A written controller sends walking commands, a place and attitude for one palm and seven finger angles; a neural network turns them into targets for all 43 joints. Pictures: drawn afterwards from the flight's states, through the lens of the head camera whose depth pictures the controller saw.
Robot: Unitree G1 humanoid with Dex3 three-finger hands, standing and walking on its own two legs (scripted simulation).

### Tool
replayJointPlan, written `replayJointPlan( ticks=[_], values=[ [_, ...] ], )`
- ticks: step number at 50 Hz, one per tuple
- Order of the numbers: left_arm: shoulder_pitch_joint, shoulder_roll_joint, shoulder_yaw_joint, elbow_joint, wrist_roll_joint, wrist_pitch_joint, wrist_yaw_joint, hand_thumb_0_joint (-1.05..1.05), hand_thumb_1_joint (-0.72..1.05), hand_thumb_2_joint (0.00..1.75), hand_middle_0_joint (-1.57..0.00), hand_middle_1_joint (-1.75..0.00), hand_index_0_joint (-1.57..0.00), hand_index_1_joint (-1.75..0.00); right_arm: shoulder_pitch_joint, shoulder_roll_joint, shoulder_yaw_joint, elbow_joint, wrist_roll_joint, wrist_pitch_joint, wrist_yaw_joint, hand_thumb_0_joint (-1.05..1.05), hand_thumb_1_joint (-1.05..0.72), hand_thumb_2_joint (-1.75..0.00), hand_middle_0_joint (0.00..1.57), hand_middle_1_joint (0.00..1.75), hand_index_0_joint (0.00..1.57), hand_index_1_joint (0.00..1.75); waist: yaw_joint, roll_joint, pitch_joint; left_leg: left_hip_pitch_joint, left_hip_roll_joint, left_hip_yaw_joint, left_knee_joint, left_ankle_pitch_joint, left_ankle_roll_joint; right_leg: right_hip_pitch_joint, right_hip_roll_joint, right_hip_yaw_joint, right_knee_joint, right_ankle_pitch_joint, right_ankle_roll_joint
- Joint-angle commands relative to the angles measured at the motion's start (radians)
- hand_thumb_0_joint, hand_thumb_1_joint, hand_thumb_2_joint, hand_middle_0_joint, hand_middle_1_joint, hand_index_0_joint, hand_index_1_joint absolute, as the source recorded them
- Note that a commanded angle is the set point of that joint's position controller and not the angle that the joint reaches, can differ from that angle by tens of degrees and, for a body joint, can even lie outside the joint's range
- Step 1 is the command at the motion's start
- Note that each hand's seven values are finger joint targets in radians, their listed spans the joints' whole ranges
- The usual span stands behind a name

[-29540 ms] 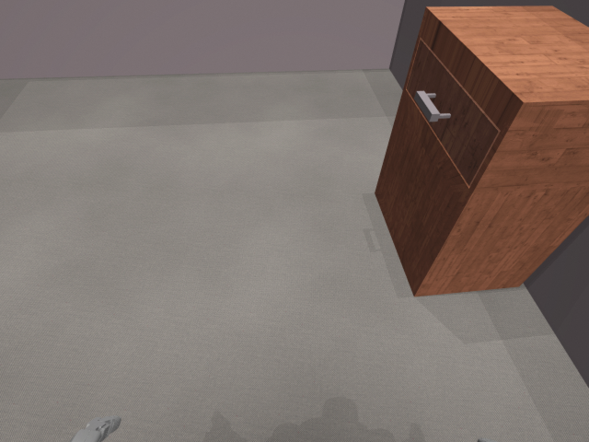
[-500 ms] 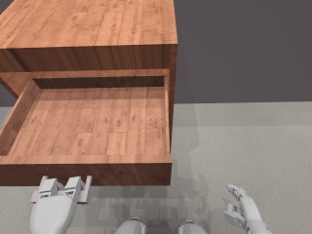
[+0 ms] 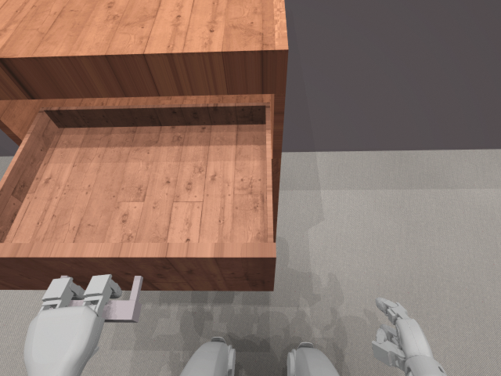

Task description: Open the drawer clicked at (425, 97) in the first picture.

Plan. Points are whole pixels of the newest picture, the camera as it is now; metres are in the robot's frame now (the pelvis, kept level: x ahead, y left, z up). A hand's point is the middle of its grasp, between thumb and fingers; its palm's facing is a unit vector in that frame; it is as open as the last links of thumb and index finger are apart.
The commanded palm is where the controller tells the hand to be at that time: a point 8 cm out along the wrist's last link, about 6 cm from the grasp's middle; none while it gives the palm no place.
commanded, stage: open the thumb to release the handle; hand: left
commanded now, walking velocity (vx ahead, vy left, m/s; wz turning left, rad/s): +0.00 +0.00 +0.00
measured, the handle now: (96, 296) +0.23 +0.26 -0.01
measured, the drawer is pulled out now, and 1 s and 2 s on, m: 0.30 0.30 0.30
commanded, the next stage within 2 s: lift the hand off the handle in 0.34 s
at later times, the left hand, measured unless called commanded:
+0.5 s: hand (88, 339) +0.17 +0.26 -0.02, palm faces -0.07 -0.07 -1.00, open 13.5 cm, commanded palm +0.16 +0.25 +0.03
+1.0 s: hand (86, 332) +0.18 +0.26 -0.01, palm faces -0.06 -0.08 -0.99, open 13.6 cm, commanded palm +0.17 +0.25 +0.05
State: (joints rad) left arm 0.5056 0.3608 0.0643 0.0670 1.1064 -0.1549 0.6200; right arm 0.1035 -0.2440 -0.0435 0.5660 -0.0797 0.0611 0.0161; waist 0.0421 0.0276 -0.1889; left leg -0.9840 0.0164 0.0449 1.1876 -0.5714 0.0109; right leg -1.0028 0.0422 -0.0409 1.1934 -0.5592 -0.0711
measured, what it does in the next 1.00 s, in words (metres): stands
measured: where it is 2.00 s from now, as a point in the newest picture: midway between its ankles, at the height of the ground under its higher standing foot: outside the picture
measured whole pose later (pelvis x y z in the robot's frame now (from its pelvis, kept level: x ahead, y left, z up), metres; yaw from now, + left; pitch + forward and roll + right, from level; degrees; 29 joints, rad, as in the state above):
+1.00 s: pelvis -0.01 +0.01 +0.02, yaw +0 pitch +17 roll -1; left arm 0.41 0.35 -0.03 0.13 1.06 -0.04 0.55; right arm 0.15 -0.23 -0.01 0.56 -0.05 0.07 -0.01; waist 0.02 0.05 -0.18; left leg -0.87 0.01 0.03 1.08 -0.50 0.02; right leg -0.88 0.04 -0.05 1.06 -0.48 -0.06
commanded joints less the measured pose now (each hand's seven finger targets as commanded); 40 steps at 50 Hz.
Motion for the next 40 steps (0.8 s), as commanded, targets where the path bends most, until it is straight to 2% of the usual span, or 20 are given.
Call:
replayJointPlan(
  ticks=[1,2,6,7,8,12,14,15,16,19,21,22,23,28,29,32,36,37,39,40],
  values=[
    [0.033,0.135,0.101,-0.158,-0.050,0.053,0.034,0.00,0.27,0.63,-0.35,-1.28,-0.35,-1.28,-0.037,-0.102,-0.041,-0.145,0.007,-0.048,-0.019,0.00,-0.90,-0.90,0.20,0.30,0.20,0.30,-0.004,-0.024,-0.321,0.230,-0.041,-0.034,-0.118,0.341,0.018,0.231,-0.017,0.078,-0.195,0.494,0.021],
    [0.039,0.115,0.072,-0.152,-0.053,0.062,0.024,0.00,0.20,0.60,-0.35,-1.27,-0.35,-1.27,-0.039,-0.102,-0.042,-0.147,0.011,-0.050,-0.023,0.00,-0.90,-0.90,0.20,0.30,0.20,0.30,-0.008,-0.019,-0.302,0.235,-0.040,-0.034,-0.124,0.339,0.021,0.239,-0.017,0.070,-0.205,0.493,0.022],
    [0.012,0.152,0.075,-0.127,-0.046,0.085,0.007,0.00,-0.08,0.48,-0.33,-1.24,-0.33,-1.24,-0.042,-0.106,-0.028,-0.147,0.018,-0.038,-0.033,0.00,-0.90,-0.90,0.20,0.30,0.20,0.30,-0.009,-0.058,-0.272,0.218,-0.037,-0.033,-0.150,0.310,0.022,0.251,-0.020,0.072,-0.231,0.459,0.028],
    [0.001,0.136,0.055,-0.110,-0.045,0.089,0.001,0.00,-0.15,0.45,-0.32,-1.24,-0.32,-1.24,-0.045,-0.101,-0.025,-0.147,0.022,-0.038,-0.036,0.00,-0.90,-0.90,0.20,0.30,0.20,0.30,-0.014,-0.070,-0.244,0.208,-0.037,-0.032,-0.156,0.290,0.024,0.259,-0.021,0.071,-0.243,0.445,0.028],
    [-0.007,0.158,0.081,-0.104,-0.046,0.086,0.000,0.00,-0.22,0.42,-0.32,-1.23,-0.32,-1.23,-0.050,-0.101,-0.025,-0.145,0.024,-0.039,-0.041,0.00,-0.90,-0.90,0.20,0.30,0.20,0.30,-0.009,-0.080,-0.250,0.202,-0.035,-0.033,-0.160,0.288,0.025,0.272,-0.021,0.082,-0.250,0.452,0.026],
    [-0.034,0.150,0.058,-0.088,-0.031,0.071,-0.009,0.00,-0.50,0.30,-0.30,-1.20,-0.30,-1.20,-0.046,-0.099,-0.018,-0.144,0.024,-0.044,-0.040,0.00,-0.90,-0.90,0.20,0.30,0.20,0.30,-0.012,-0.029,-0.206,0.206,-0.035,-0.030,-0.166,0.251,0.025,0.237,-0.022,0.082,-0.264,0.381,0.024],
    [-0.009,0.156,0.067,-0.086,-0.033,0.067,-0.009,0.00,-0.50,0.30,-0.30,-1.20,-0.30,-1.20,-0.045,-0.098,-0.016,-0.147,0.022,-0.044,-0.036,0.00,-0.90,-0.90,0.20,0.30,0.20,0.30,-0.003,-0.008,-0.224,0.222,-0.035,-0.029,-0.168,0.258,0.023,0.233,-0.021,0.076,-0.261,0.367,0.022],
    [-0.018,0.140,0.049,-0.089,-0.039,0.065,-0.011,0.00,-0.50,0.30,-0.30,-1.20,-0.30,-1.20,-0.047,-0.098,-0.018,-0.148,0.024,-0.046,-0.036,0.00,-0.90,-0.90,0.20,0.30,0.20,0.30,-0.010,0.008,-0.203,0.226,-0.034,-0.030,-0.169,0.256,0.025,0.230,-0.020,0.074,-0.268,0.371,0.019],
    [-0.018,0.161,0.071,-0.093,-0.036,0.059,-0.009,0.00,-0.50,0.30,-0.30,-1.20,-0.30,-1.20,-0.045,-0.099,-0.018,-0.146,0.021,-0.044,-0.034,0.00,-0.90,-0.90,0.20,0.30,0.20,0.30,-0.004,-0.004,-0.221,0.227,-0.035,-0.032,-0.168,0.259,0.024,0.230,-0.019,0.081,-0.265,0.365,0.019],
    [0.007,0.144,0.057,-0.103,-0.040,0.055,-0.008,0.00,-0.50,0.30,-0.30,-1.20,-0.30,-1.20,-0.049,-0.100,-0.016,-0.154,0.018,-0.041,-0.025,0.00,-0.90,-0.90,0.20,0.30,0.20,0.30,-0.001,0.016,-0.224,0.239,-0.033,-0.033,-0.173,0.272,0.023,0.226,-0.018,0.071,-0.259,0.369,0.016],
    [-0.003,0.141,0.054,-0.100,-0.035,0.052,-0.007,0.00,-0.50,0.30,-0.30,-1.20,-0.30,-1.20,-0.051,-0.101,-0.019,-0.157,0.017,-0.040,-0.022,0.00,-0.90,-0.90,0.20,0.30,0.20,0.30,-0.005,-0.003,-0.203,0.230,-0.031,-0.039,-0.174,0.261,0.022,0.205,-0.016,0.066,-0.259,0.348,0.015],
    [0.014,0.067,-0.028,-0.106,-0.040,0.057,-0.014,0.00,-0.50,0.30,-0.30,-1.20,-0.30,-1.20,-0.051,-0.100,-0.019,-0.166,0.014,-0.044,-0.016,0.00,-0.90,-0.90,0.20,0.30,0.20,0.30,-0.016,0.007,-0.189,0.233,-0.030,-0.039,-0.176,0.254,0.025,0.203,-0.020,0.053,-0.265,0.336,0.015],
    [-0.022,0.095,0.000,-0.107,-0.043,0.059,-0.014,0.00,-0.50,0.30,-0.30,-1.20,-0.30,-1.20,-0.054,-0.101,-0.020,-0.166,0.017,-0.044,-0.016,0.00,-0.90,-0.90,0.20,0.30,0.20,0.30,-0.023,0.002,-0.186,0.237,-0.026,-0.045,-0.178,0.254,0.026,0.190,-0.019,0.054,-0.266,0.331,0.012],
    [-0.046,0.134,0.038,-0.095,-0.030,0.059,-0.006,0.00,-0.50,0.30,-0.30,-1.20,-0.30,-1.20,-0.046,-0.108,-0.021,-0.165,0.014,-0.042,-0.019,0.00,-0.90,-0.90,0.20,0.30,0.20,0.30,-0.013,-0.030,-0.199,0.221,-0.027,-0.046,-0.176,0.237,0.025,0.197,-0.018,0.061,-0.262,0.321,0.013],
    [-0.052,0.125,0.024,-0.097,-0.019,0.059,-0.003,0.00,-0.50,0.30,-0.30,-1.20,-0.30,-1.20,-0.042,-0.106,-0.020,-0.163,0.011,-0.041,-0.015,0.00,-0.90,-0.90,0.20,0.30,0.20,0.30,-0.013,-0.020,-0.225,0.228,-0.027,-0.041,-0.171,0.240,0.023,0.187,-0.020,0.061,-0.254,0.314,0.017],
    [-0.082,0.124,0.018,-0.097,-0.018,0.068,0.001,0.00,-0.50,0.30,-0.30,-1.20,-0.30,-1.20,-0.045,-0.106,-0.022,-0.163,0.017,-0.042,-0.018,0.00,-0.90,-0.90,0.20,0.30,0.20,0.30,-0.016,0.002,-0.202,0.229,-0.026,-0.042,-0.176,0.222,0.023,0.178,-0.019,0.056,-0.263,0.290,0.015],
    [-0.185,0.126,0.007,-0.078,-0.015,0.083,0.003,0.00,-0.50,0.30,-0.30,-1.20,-0.30,-1.20,-0.037,-0.111,-0.020,-0.150,0.016,-0.041,-0.027,0.00,-0.90,-0.90,0.20,0.30,0.20,0.30,-0.036,-0.009,-0.205,0.224,-0.021,-0.046,-0.177,0.195,0.025,0.153,-0.022,0.052,-0.274,0.245,0.021],
    [-0.175,0.121,0.005,-0.067,-0.020,0.087,0.001,0.00,-0.50,0.30,-0.30,-1.20,-0.30,-1.20,-0.035,-0.109,-0.022,-0.151,0.020,-0.044,-0.030,0.00,-0.90,-0.90,0.20,0.30,0.20,0.30,-0.033,-0.009,-0.196,0.223,-0.022,-0.047,-0.181,0.190,0.026,0.166,-0.021,0.049,-0.278,0.244,0.020],
    [-0.172,0.159,0.036,-0.109,-0.028,0.093,0.002,0.00,-0.50,0.30,-0.30,-1.20,-0.30,-1.20,-0.033,-0.111,-0.019,-0.157,0.021,-0.042,-0.033,0.00,-0.90,-0.90,0.20,0.30,0.20,0.30,-0.016,0.005,-0.262,0.253,-0.023,-0.041,-0.193,0.221,0.025,0.210,-0.022,0.059,-0.278,0.276,0.020],
    [-0.144,0.145,0.024,-0.109,-0.036,0.102,-0.001,0.00,-0.50,0.30,-0.30,-1.20,-0.30,-1.20,-0.032,-0.107,-0.021,-0.160,0.027,-0.041,-0.036,0.00,-0.90,-0.90,0.20,0.30,0.20,0.30,-0.016,-0.005,-0.255,0.260,-0.025,-0.042,-0.200,0.223,0.026,0.233,-0.019,0.054,-0.287,0.286,0.019]
  ],
)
